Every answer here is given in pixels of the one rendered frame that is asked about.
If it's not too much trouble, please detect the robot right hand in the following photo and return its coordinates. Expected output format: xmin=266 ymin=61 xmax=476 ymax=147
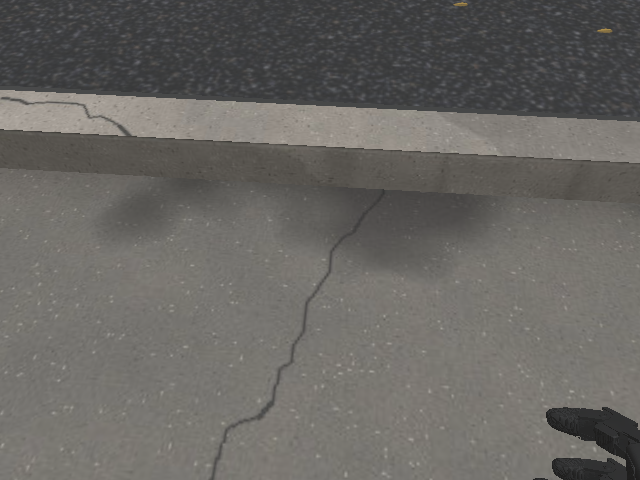
xmin=533 ymin=407 xmax=640 ymax=480

